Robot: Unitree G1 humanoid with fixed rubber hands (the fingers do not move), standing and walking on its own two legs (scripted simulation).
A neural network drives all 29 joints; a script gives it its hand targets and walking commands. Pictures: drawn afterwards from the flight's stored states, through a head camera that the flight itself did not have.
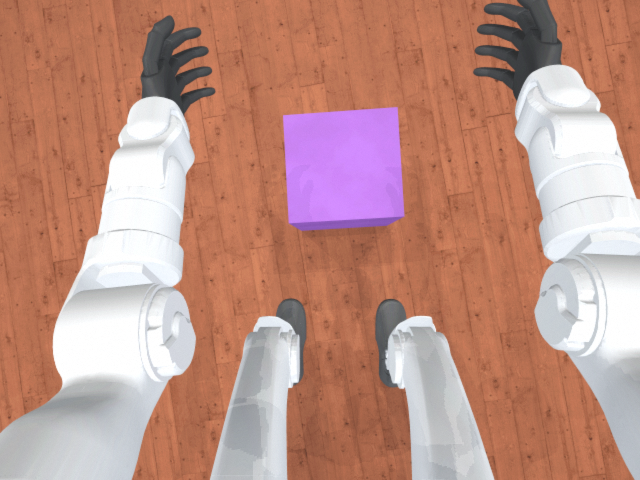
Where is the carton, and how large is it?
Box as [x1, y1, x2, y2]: [283, 107, 403, 230]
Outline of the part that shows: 397,107 283,115 289,223 301,230 386,225 403,216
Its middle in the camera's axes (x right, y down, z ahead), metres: +0.05 -0.13 +0.84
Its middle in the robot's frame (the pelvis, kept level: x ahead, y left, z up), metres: +0.51 +0.00 -0.51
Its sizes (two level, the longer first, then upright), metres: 0.210 0.200 0.250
